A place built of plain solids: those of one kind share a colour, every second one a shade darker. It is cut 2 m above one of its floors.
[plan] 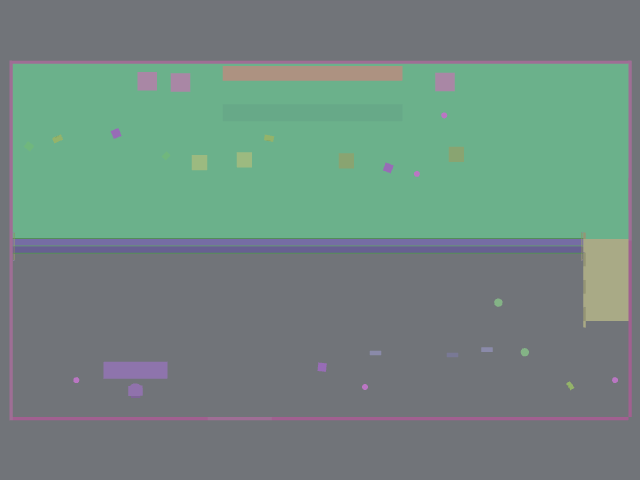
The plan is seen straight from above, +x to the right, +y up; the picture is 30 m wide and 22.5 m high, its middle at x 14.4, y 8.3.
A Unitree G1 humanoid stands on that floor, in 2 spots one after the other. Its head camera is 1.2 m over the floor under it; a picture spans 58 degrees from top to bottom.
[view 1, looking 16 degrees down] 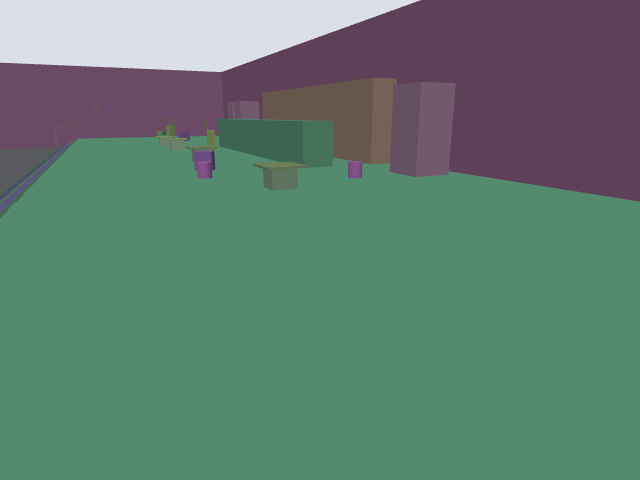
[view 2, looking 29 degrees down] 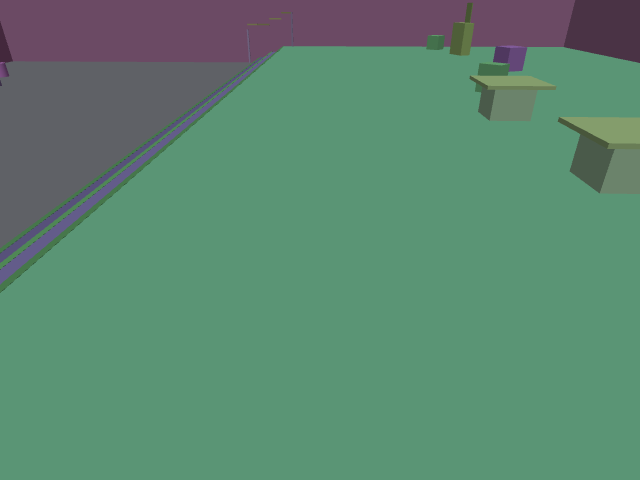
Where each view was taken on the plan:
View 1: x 27.81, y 9.65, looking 154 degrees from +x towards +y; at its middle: upper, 4.35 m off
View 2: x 14.00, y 9.95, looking -178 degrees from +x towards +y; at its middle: upper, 2.48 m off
